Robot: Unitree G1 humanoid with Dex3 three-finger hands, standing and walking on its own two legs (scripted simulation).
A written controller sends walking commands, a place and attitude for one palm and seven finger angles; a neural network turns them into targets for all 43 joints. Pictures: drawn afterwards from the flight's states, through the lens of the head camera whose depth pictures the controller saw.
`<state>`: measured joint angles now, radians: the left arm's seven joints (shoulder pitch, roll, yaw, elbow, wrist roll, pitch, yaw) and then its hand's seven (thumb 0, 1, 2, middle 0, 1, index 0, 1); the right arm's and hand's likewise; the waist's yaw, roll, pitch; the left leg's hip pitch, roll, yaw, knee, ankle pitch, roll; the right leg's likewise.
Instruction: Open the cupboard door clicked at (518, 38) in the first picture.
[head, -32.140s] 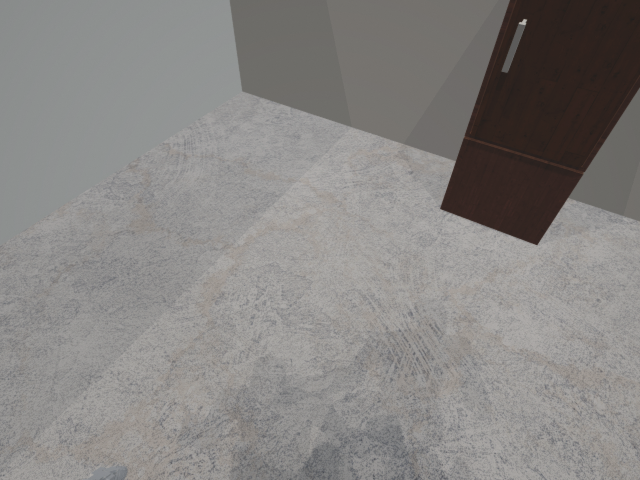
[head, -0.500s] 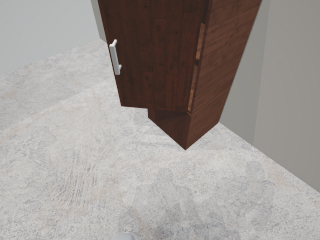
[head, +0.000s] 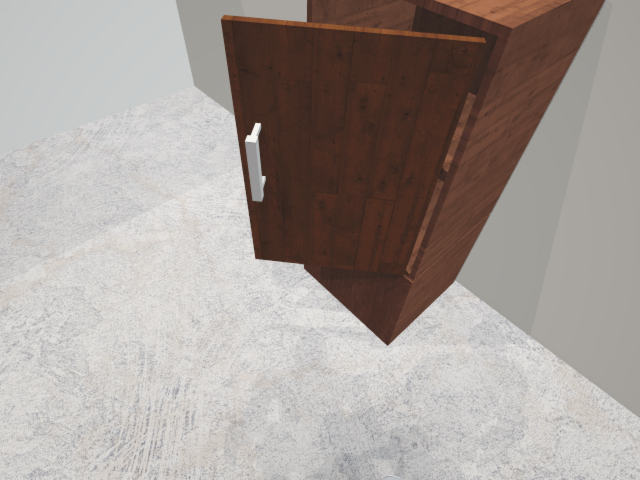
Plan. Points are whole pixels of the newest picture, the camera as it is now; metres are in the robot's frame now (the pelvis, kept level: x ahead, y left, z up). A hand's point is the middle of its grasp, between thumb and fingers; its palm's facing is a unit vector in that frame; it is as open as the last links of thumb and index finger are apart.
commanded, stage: come to a stop and stand still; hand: left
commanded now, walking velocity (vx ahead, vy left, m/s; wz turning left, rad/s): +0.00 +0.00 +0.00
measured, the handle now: (257, 163) +0.65 +0.17 +0.00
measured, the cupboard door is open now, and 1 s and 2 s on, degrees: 41 41 41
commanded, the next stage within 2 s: look again from close up in 1.32 s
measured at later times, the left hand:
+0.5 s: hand out of the picture +0.14 +0.19 -0.19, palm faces +0.02 -0.98 -0.21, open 7.4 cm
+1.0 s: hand out of the picture +0.05 +0.14 -0.17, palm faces +0.01 -0.97 -0.26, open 7.3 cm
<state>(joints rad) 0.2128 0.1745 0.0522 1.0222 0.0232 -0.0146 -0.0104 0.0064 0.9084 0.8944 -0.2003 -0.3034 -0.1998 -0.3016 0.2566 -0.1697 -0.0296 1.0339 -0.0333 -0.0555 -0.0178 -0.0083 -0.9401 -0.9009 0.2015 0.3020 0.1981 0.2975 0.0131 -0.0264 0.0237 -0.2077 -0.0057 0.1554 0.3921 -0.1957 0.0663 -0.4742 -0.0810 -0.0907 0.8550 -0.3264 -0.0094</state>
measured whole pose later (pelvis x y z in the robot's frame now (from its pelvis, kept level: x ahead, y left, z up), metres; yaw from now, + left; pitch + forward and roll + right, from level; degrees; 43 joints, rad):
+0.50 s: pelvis +0.06 +0.00 -0.01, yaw -1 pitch +1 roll +0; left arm 0.16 0.21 0.05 1.01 0.01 0.04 0.03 0.00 0.90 0.89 -0.21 -0.30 -0.21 -0.30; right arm 0.25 -0.14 -0.04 1.04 -0.02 0.03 -0.04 0.01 -0.91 -0.90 0.20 0.30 0.20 0.30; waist -0.02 -0.04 0.05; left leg -0.19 0.01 0.14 0.55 -0.38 0.04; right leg -0.34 -0.03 -0.05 0.66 -0.33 -0.01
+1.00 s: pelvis +0.03 -0.05 -0.01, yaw +0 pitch -1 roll +1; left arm 0.27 0.15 -0.02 1.05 0.01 0.00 0.02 0.01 0.91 0.89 -0.21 -0.30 -0.21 -0.30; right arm 0.26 -0.19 -0.02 1.01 -0.02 0.01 -0.01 0.00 -0.93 -0.90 0.20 0.30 0.20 0.30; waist -0.01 0.06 0.02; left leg -0.19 0.04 0.12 0.49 -0.29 -0.01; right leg -0.26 0.00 -0.01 0.56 -0.28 -0.03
